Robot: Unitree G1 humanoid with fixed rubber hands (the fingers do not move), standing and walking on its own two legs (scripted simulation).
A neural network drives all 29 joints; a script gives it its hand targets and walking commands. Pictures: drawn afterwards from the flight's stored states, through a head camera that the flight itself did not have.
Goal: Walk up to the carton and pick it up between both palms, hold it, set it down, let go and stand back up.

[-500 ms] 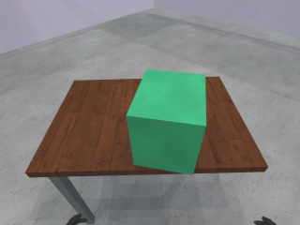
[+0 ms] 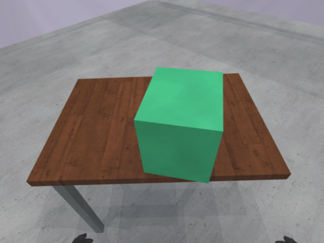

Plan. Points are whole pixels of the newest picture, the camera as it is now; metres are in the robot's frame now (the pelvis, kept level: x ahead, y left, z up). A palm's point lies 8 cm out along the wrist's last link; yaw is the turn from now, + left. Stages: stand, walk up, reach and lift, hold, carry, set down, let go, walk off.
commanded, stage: stand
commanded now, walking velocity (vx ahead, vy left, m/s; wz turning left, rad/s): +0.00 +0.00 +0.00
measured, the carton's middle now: (182, 123) +0.47 -0.02 +0.03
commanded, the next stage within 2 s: none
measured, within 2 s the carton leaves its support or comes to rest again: neither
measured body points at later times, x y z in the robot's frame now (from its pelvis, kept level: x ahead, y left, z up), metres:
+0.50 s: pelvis +0.00 +0.00 +0.00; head +0.00 -0.01 +0.45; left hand +0.11 +0.26 -0.10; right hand +0.12 -0.30 -0.10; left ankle +0.01 +0.14 -0.74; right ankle +0.02 -0.14 -0.74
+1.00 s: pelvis +0.00 -0.01 +0.00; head +0.00 -0.02 +0.45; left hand +0.11 +0.26 -0.11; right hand +0.11 -0.31 -0.10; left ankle +0.01 +0.14 -0.74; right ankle +0.02 -0.14 -0.74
